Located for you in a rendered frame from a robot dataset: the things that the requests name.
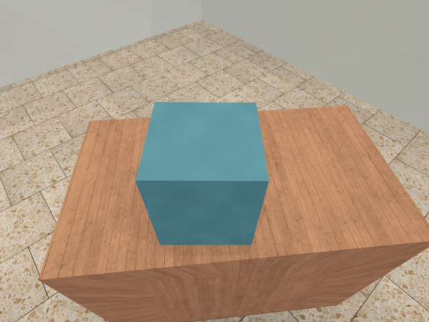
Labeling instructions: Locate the carton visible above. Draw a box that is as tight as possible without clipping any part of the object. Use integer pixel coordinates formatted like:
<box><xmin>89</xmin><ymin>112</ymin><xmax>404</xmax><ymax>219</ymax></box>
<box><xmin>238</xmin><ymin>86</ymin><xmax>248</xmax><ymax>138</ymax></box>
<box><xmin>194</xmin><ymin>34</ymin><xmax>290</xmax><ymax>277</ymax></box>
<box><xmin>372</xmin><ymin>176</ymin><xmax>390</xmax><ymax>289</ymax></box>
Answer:
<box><xmin>135</xmin><ymin>102</ymin><xmax>269</xmax><ymax>245</ymax></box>

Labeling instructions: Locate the pedestal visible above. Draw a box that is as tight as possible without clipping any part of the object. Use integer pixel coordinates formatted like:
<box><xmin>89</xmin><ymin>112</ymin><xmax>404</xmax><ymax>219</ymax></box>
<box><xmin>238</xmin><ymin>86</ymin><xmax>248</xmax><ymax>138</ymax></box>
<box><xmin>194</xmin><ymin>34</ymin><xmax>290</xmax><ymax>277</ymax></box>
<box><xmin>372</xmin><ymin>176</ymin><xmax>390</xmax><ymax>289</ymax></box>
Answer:
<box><xmin>38</xmin><ymin>105</ymin><xmax>429</xmax><ymax>322</ymax></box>

